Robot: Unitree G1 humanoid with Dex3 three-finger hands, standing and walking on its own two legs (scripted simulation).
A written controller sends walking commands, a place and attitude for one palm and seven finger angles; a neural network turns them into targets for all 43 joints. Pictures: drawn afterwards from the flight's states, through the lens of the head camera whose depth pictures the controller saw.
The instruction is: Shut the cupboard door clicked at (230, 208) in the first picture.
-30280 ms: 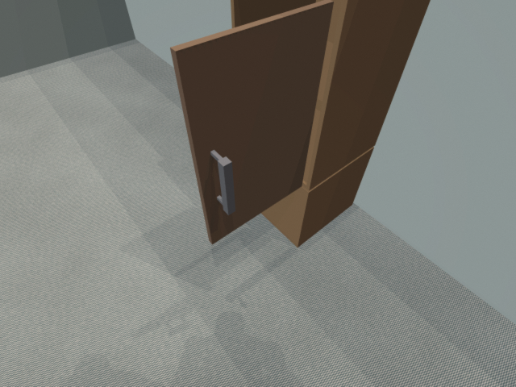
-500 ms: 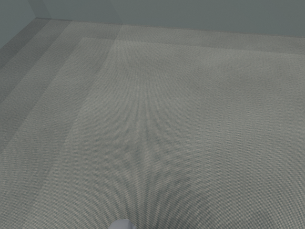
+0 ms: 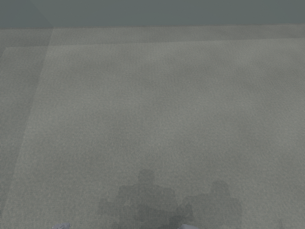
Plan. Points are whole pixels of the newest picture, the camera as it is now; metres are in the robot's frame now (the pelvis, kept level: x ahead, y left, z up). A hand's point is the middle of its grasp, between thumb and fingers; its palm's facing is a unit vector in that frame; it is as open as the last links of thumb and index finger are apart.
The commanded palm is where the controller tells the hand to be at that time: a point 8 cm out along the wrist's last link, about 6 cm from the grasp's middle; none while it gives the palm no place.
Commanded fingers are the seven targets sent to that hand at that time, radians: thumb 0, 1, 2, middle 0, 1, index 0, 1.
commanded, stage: turn to face it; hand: left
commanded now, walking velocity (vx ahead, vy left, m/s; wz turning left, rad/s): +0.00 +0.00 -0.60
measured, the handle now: out of the picture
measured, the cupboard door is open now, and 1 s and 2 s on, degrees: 63 63 63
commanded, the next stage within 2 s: none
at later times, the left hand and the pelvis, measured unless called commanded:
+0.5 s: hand (98, 220) +0.16 +0.17 -0.19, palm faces -0.27 -0.95 -0.18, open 7.4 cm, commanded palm none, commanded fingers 0.00 0.90 0.90 -0.20 -0.30 -0.20 -0.30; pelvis +0.02 +0.00 -0.02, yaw -17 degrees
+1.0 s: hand (126, 199) +0.22 +0.09 -0.16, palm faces -0.56 -0.79 -0.26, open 7.4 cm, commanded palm none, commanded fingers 0.00 0.90 0.90 -0.20 -0.30 -0.20 -0.30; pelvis +0.02 -0.02 -0.01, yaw -35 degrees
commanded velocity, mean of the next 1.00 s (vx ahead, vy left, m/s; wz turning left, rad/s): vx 0.00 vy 0.00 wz -0.60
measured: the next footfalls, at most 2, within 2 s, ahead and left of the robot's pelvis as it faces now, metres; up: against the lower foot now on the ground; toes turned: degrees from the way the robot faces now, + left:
right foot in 0.12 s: +0.02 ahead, -0.15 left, +0.00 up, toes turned -10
left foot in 0.46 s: +0.11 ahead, +0.10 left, +0.00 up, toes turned -12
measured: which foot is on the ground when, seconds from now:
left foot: down 0.00-0.12, up 0.14-0.44, down 0.46-0.86, up 0.88-1.00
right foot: up 0.00-0.10, down 0.12-0.46, up 0.48-0.84, down 0.86-1.00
